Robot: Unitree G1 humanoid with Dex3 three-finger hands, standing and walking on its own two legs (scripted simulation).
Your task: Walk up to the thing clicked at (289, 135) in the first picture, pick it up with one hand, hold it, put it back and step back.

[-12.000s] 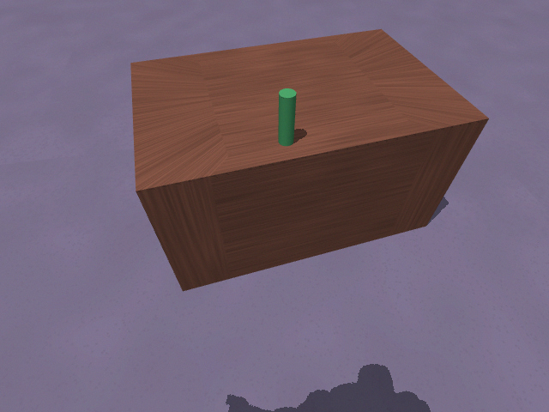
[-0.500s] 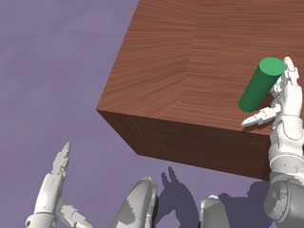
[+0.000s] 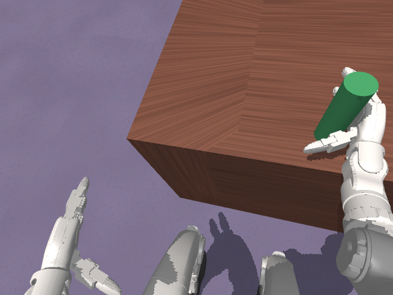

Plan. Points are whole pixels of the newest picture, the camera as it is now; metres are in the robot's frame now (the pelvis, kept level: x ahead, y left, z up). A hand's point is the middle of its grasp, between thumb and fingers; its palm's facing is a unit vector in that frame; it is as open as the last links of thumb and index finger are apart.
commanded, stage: close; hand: right
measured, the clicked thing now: (340, 113) +0.47 -0.16 +0.04
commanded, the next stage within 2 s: settle in 0.36 s
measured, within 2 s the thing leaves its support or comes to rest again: leaves its support in 0.72 s
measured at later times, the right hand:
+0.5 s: hand (332, 111) +0.49 -0.16 +0.01, palm faces +0.08 +1.00 +0.01, open 7.3 cm
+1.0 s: hand (342, 95) +0.50 -0.16 +0.06, palm faces +0.08 +1.00 +0.01, open 6.4 cm
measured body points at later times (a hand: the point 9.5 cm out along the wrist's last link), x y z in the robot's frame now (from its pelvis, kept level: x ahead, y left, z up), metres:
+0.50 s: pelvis +0.00 +0.00 +0.00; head +0.14 -0.04 +0.43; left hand +0.16 +0.27 +0.04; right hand +0.48 -0.21 +0.01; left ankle +0.07 +0.15 -0.61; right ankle +0.01 -0.13 -0.61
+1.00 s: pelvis +0.01 +0.00 +0.02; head +0.13 -0.03 +0.45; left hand +0.16 +0.27 +0.04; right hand +0.49 -0.21 +0.06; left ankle +0.07 +0.15 -0.61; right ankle +0.01 -0.13 -0.61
